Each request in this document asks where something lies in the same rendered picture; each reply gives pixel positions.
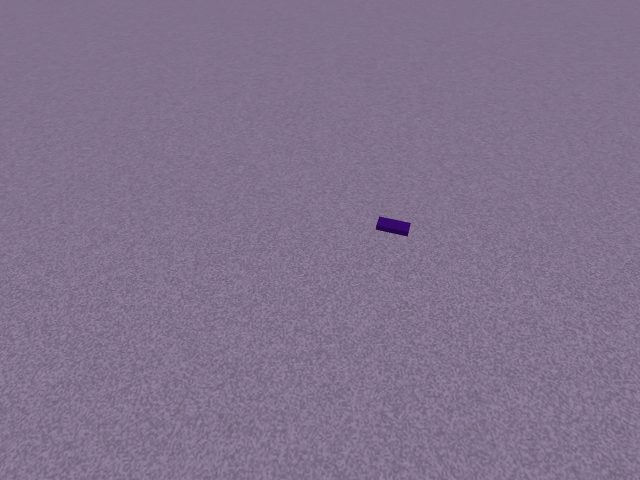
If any small box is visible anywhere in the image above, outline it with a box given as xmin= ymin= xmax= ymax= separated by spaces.
xmin=376 ymin=217 xmax=411 ymax=236

